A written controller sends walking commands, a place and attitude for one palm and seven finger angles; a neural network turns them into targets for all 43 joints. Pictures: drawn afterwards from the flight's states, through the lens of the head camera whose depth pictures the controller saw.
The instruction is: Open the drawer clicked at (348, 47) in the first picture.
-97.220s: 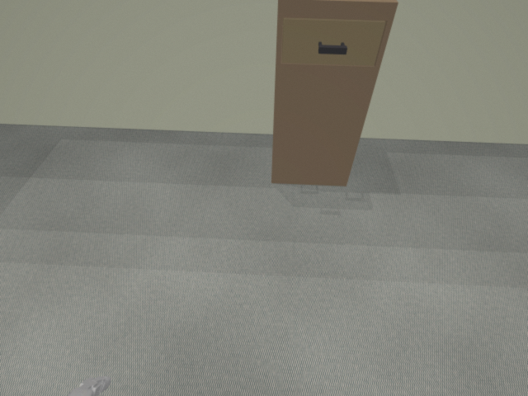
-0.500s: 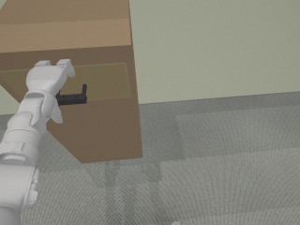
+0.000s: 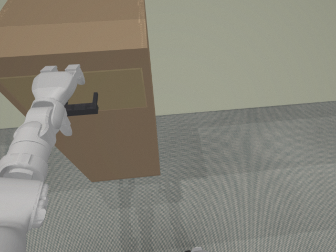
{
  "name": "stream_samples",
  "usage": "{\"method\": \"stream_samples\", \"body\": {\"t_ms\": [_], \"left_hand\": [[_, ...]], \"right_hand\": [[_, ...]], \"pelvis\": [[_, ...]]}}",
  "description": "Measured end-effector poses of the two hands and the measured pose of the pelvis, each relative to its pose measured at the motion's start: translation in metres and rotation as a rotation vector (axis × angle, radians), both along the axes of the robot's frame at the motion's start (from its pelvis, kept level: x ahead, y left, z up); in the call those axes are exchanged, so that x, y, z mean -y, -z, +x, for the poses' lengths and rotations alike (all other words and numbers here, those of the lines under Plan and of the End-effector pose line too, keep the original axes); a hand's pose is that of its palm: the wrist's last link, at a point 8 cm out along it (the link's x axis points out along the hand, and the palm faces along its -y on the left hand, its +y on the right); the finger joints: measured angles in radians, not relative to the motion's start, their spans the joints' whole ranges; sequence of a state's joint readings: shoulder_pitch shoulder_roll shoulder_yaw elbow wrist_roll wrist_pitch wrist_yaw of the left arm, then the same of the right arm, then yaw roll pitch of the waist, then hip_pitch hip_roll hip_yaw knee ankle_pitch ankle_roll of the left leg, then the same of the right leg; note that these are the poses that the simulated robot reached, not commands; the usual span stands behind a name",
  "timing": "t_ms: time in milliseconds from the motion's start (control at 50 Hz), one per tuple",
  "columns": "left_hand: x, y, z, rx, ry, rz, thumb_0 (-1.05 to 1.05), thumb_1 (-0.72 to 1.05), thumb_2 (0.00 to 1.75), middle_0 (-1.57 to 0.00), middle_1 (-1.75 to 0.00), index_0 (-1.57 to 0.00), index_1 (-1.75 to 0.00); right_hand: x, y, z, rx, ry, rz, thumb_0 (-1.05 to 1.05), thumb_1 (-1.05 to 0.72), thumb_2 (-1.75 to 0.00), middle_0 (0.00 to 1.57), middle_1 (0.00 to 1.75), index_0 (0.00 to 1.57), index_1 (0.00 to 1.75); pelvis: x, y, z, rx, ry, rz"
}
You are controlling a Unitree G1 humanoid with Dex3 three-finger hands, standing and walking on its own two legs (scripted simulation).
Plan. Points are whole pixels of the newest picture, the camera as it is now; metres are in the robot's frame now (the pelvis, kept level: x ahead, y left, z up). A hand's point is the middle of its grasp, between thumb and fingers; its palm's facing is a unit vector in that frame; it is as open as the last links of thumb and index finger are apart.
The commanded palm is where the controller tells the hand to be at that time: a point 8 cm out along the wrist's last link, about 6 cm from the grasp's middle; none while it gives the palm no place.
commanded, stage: lower the fingers behind the handle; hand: left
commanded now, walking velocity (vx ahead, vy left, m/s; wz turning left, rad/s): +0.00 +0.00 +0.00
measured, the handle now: (79, 103) +0.51 +0.26 +0.01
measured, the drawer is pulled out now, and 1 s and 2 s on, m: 0.00 0.00 0.00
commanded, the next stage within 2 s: close the thumb around the handle in 1.32 s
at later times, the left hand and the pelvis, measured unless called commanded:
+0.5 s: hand (64, 110) +0.46 +0.28 +0.03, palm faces -0.01 -0.01 -1.00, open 13.6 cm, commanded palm +0.45 +0.28 +0.07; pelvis +0.00 +0.00 -0.01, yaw +0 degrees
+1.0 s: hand (69, 121) +0.46 +0.29 -0.01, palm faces -0.03 -0.02 -1.00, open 13.7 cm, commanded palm +0.45 +0.27 +0.05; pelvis -0.01 +0.01 -0.04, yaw +0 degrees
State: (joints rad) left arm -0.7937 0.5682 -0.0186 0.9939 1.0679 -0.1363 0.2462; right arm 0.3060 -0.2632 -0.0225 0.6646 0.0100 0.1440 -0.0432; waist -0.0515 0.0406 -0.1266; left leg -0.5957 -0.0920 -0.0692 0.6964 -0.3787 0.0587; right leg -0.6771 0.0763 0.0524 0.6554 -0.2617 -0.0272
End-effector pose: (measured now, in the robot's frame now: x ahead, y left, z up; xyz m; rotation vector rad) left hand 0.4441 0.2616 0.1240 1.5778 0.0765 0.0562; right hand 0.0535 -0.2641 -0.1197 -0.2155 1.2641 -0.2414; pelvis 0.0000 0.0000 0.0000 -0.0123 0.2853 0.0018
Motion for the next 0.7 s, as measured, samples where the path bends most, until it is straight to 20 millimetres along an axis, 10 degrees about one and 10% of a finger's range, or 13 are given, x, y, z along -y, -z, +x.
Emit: {"method": "stream_samples", "body": {"t_ms": [240, 700], "left_hand": [[-0.008, 0.041, -0.007, -0.115, -0.035, -0.018, 0.0, -0.49, 0.3, -0.32, -1.22, -0.32, -1.22], [-0.018, 0.041, -0.003, -0.039, -0.061, -0.001, 0.0, -0.49, 0.3, -0.33, -1.21, -0.3, -1.27]], "right_hand": [[0.012, -0.003, -0.025, -0.031, 0.041, -0.039, 0.0, -0.9, -0.9, 0.21, 0.3, 0.21, 0.3], [-0.003, 0.011, -0.021, -0.052, 0.006, -0.006, 0.0, -0.9, -0.9, 0.21, 0.3, 0.21, 0.3]], "pelvis": [[0.003, 0.004, -0.006, -0.018, 0.017, -0.001], [-0.004, 0.014, -0.008, -0.059, -0.004, -0.015]]}}
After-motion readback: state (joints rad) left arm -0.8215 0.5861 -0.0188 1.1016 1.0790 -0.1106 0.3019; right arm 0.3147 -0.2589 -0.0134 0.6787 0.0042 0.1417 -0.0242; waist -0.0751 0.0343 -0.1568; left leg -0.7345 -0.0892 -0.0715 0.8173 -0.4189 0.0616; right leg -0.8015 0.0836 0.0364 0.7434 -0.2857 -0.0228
